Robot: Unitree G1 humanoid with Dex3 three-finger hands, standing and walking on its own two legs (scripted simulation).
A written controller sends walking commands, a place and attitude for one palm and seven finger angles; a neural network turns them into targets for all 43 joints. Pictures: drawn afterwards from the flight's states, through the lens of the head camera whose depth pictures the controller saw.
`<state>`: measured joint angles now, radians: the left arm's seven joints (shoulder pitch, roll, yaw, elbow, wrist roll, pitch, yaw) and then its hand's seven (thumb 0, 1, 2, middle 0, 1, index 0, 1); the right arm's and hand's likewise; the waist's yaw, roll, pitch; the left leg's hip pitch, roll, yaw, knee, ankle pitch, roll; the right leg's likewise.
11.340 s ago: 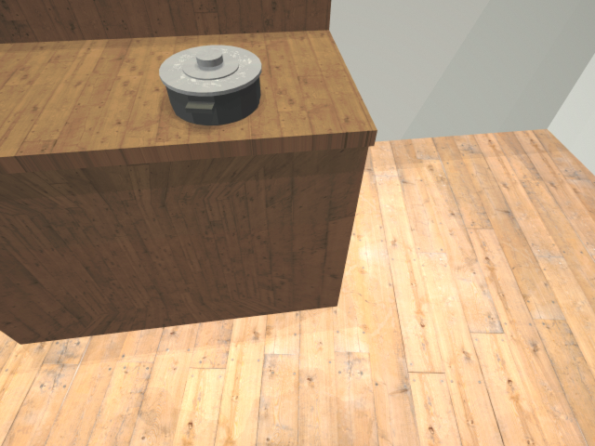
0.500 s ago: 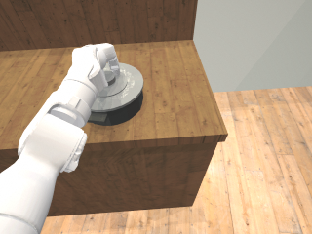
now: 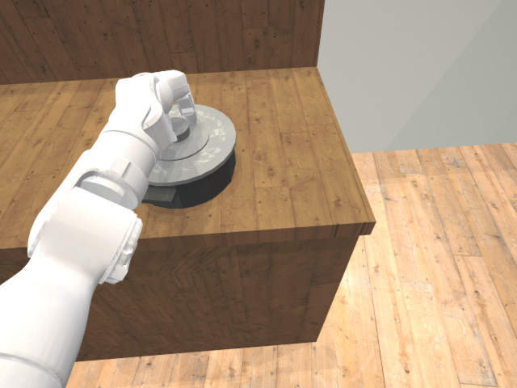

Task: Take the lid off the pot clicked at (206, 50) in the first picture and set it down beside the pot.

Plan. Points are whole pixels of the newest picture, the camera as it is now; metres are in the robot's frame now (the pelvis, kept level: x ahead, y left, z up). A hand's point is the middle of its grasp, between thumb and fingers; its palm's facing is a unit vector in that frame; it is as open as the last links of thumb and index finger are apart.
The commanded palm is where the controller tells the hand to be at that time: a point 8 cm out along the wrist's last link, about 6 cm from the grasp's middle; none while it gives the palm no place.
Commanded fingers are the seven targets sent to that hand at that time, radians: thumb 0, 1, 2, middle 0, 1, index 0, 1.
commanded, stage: lower the open fingers around the knob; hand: left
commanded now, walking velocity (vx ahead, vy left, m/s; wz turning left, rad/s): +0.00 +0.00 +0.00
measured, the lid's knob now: (173, 130) +0.50 +0.13 +0.14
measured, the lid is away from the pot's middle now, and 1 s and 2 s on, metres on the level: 0.00 0.00 0.00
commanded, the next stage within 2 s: close the fingers and squeeze the knob in 0.16 s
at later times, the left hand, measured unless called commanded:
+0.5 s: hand (167, 131) +0.47 +0.13 +0.17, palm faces -0.39 -0.11 -0.91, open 10.0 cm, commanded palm +0.46 +0.14 +0.22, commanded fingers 0.00 0.02 0.94 -0.50 -0.93 -0.50 -0.93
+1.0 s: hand (168, 131) +0.47 +0.13 +0.17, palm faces -0.37 -0.11 -0.92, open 8.3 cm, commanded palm +0.46 +0.13 +0.22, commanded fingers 0.00 0.31 0.81 -0.66 -1.07 -0.66 -1.07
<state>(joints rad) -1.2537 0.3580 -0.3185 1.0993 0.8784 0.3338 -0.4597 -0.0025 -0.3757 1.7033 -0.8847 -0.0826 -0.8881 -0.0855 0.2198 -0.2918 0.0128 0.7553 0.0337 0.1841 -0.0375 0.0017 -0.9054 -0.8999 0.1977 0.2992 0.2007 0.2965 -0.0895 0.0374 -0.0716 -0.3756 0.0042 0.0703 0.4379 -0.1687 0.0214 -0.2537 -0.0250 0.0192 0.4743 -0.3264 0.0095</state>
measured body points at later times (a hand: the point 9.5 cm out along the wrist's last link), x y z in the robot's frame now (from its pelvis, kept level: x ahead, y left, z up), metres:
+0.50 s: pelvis +0.00 +0.00 +0.00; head +0.02 -0.02 +0.45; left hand +0.48 +0.13 +0.22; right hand +0.08 -0.27 -0.13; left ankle +0.03 +0.11 -0.74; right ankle -0.06 -0.13 -0.74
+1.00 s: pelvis +0.01 +0.00 +0.00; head +0.02 -0.03 +0.45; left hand +0.48 +0.13 +0.22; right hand +0.09 -0.27 -0.13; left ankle +0.03 +0.11 -0.74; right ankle -0.06 -0.13 -0.74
